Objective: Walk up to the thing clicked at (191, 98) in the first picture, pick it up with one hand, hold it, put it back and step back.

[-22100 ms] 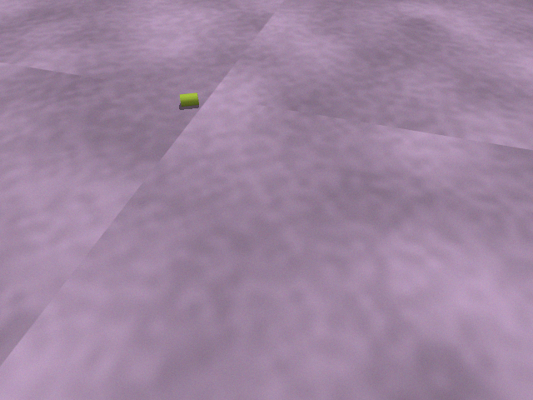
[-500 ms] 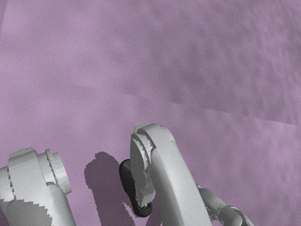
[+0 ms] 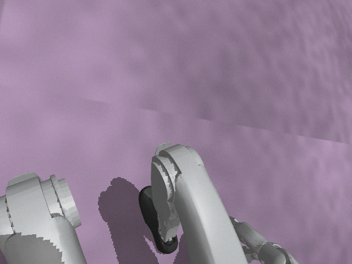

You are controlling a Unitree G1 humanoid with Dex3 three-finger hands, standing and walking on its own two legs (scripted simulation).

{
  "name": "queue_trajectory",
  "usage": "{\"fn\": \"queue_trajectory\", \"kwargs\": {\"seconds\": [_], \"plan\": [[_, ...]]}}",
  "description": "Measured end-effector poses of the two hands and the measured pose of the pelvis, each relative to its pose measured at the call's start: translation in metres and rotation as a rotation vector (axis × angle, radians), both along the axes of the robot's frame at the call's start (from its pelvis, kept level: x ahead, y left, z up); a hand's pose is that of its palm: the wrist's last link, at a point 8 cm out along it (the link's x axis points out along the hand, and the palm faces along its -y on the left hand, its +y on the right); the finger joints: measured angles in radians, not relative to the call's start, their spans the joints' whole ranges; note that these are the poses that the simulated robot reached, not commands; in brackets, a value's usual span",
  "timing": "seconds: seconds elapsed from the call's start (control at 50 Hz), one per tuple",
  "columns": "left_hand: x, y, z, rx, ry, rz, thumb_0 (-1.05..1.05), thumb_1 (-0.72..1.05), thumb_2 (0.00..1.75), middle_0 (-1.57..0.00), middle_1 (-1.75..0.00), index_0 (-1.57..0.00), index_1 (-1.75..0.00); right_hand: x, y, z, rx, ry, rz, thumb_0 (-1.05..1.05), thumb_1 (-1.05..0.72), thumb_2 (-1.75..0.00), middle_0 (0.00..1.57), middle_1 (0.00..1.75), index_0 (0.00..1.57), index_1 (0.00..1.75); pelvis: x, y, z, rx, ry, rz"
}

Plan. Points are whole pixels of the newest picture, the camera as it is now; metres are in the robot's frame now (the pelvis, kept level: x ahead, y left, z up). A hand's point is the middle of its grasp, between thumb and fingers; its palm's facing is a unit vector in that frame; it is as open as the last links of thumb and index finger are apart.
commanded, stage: close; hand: left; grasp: from above
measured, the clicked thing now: out of the picture +0.40 +0.40 -0.26
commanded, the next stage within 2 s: settle in 0.10 s
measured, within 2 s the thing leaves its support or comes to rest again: leaves its support in 0.56 s
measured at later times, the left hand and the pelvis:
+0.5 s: hand out of the picture +0.39 +0.38 -0.23, palm faces -0.41 -0.21 -0.89, open 10.7 cm; pelvis +0.00 +0.00 +0.00, yaw +0 degrees
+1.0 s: hand out of the picture +0.38 +0.40 -0.14, palm faces -0.45 -0.17 -0.88, open 10.6 cm; pelvis +0.00 +0.00 +0.03, yaw +5 degrees
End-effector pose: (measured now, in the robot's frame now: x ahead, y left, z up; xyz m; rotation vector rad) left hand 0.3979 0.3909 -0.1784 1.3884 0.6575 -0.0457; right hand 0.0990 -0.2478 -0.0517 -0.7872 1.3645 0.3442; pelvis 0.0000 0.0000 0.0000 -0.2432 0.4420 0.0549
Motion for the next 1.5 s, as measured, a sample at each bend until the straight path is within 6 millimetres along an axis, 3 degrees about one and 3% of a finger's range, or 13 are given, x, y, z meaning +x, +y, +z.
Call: {"fn": "queue_trajectory", "kwargs": {"seconds": [0.56, 0.72, 0.88, 1.14, 1.34, 1.5], "plan": [[-0.001, -0.003, 0.007, -0.008, -0.01, -0.025, 0.02, -0.06, 0.39, -0.68, -0.48, -0.73, -0.44, 0.008, 0.002, -0.002, 0.022, -0.014, -0.024, 0.0, -0.9, -0.9, 0.2, 0.3, 0.2, 0.3, 0.003, -0.001, 0.003, 0.001, 0.026, 0.009], [-0.003, 0.005, 0.043, 0.029, -0.077, -0.022, 0.02, -0.07, 0.36, -0.72, -0.42, -0.76, -0.39, 0.027, 0.0, -0.006, 0.059, -0.078, -0.07, 0.0, -0.9, -0.9, 0.2, 0.3, 0.2, 0.3, 0.004, -0.001, 0.006, 0.013, 0.056, 0.025], [-0.008, 0.014, 0.083, 0.073, -0.009, 0.006, 0.02, -0.09, 0.36, -0.75, -0.4, -0.79, -0.37, 0.041, 0.002, -0.012, 0.117, -0.132, -0.133, 0.0, -0.9, -0.9, 0.2, 0.3, 0.2, 0.3, 0.001, -0.002, 0.017, 0.034, 0.086, 0.041], [-0.011, 0.001, 0.106, 0.012, 0.021, -0.052, 0.02, -0.13, 0.38, -0.77, -0.4, -0.81, -0.38, 0.015, -0.008, -0.003, 0.072, -0.078, -0.224, 0.0, -0.9, -0.9, 0.2, 0.3, 0.2, 0.3, -0.005, -0.006, 0.031, 0.054, 0.092, 0.062], [-0.007, 0.005, 0.131, 0.04, -0.017, -0.04, 0.01, -0.13, 0.4, -0.78, -0.4, -0.82, -0.38, 0.0, -0.013, 0.006, 0.032, -0.083, -0.287, 0.0, -0.91, -0.9, 0.2, 0.3, 0.2, 0.3, -0.008, -0.005, 0.039, 0.056, 0.1, 0.071], [-0.025, 0.004, 0.161, 0.026, 0.044, -0.018, 0.01, -0.12, 0.39, -0.77, -0.39, -0.81, -0.37, -0.001, -0.007, 0.021, 0.056, -0.092, -0.343, 0.01, -0.91, -0.9, 0.2, 0.3, 0.2, 0.3, -0.009, -0.005, 0.063, 0.065, 0.128, 0.085]]}}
